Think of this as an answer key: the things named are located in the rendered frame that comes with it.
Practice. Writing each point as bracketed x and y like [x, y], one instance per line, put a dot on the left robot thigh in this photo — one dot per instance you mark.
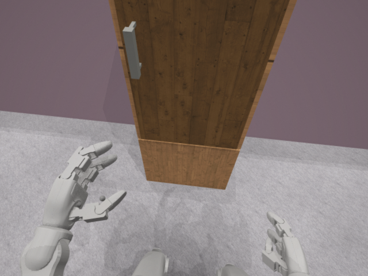
[152, 264]

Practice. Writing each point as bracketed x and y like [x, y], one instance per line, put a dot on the robot left hand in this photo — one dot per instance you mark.
[68, 189]

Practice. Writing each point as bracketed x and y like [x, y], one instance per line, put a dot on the cupboard door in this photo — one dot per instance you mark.
[202, 64]

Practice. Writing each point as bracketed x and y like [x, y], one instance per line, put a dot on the robot left forearm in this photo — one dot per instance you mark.
[48, 253]

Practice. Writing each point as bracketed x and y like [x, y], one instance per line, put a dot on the robot right hand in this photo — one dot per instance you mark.
[290, 257]

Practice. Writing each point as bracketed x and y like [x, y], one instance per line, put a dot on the handle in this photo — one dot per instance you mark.
[131, 50]

